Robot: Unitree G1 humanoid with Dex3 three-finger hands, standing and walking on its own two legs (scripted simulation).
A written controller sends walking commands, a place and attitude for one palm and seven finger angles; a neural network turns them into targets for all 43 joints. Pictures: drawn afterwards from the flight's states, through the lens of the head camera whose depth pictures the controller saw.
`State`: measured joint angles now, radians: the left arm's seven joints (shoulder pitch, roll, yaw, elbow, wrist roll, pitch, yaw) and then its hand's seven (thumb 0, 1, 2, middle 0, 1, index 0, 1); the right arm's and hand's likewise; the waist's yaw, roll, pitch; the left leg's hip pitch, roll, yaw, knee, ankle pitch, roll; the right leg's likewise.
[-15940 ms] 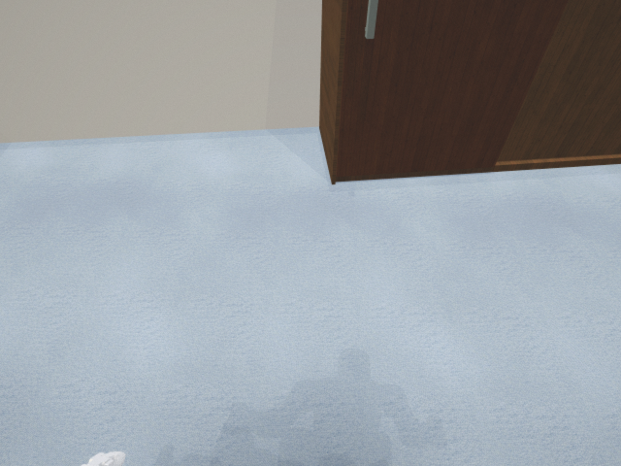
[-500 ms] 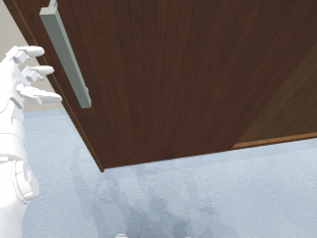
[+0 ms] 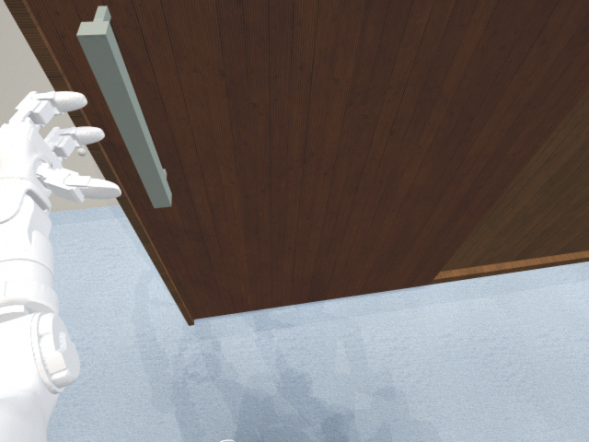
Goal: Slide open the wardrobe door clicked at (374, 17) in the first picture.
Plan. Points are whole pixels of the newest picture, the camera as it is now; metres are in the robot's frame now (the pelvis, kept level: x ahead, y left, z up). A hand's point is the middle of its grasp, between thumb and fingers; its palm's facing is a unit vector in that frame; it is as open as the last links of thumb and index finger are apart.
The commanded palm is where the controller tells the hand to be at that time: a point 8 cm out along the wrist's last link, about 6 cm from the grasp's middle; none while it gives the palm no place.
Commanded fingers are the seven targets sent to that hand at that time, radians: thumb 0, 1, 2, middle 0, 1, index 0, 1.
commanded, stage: move the hooked fingers beside the handle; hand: left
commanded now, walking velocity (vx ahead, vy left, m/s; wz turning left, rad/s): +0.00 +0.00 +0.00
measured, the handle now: (138, 123) +0.52 +0.22 +0.13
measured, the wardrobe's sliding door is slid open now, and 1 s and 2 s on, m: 0.00 0.00 0.00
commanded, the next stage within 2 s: feel for the door with the fingertips in 0.28 s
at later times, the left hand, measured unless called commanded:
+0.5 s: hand (82, 159) +0.44 +0.26 +0.14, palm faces +0.15 -0.99 +0.01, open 14.0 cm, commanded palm +0.41 +0.30 +0.13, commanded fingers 0.00 -0.50 0.30 -0.30 -1.20 -0.30 -1.20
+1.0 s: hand (114, 146) +0.46 +0.23 +0.14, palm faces +0.15 -0.99 +0.01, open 14.0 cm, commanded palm +0.43 +0.28 +0.13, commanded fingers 0.00 -0.50 0.30 -0.30 -1.20 -0.30 -1.20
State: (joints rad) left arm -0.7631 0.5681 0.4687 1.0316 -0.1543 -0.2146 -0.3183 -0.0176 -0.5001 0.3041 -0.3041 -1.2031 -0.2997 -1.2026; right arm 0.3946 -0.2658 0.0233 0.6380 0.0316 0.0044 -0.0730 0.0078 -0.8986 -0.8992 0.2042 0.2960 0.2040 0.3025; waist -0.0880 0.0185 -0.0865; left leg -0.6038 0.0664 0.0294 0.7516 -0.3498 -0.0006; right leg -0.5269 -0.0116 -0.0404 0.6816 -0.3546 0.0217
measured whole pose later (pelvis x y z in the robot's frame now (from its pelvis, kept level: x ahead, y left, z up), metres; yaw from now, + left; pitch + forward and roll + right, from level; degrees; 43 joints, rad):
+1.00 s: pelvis -0.01 +0.00 +0.00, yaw +0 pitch +11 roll -2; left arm -0.84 0.52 0.44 1.10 -0.11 -0.23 -0.21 -0.02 -0.50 0.30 -0.31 -1.20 -0.30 -1.20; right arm 0.39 -0.26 0.03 0.65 0.02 0.00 -0.06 0.01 -0.90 -0.90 0.20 0.30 0.20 0.30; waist -0.11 0.02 -0.08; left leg -0.62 0.07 0.03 0.76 -0.34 0.00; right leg -0.55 -0.01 -0.04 0.71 -0.35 0.02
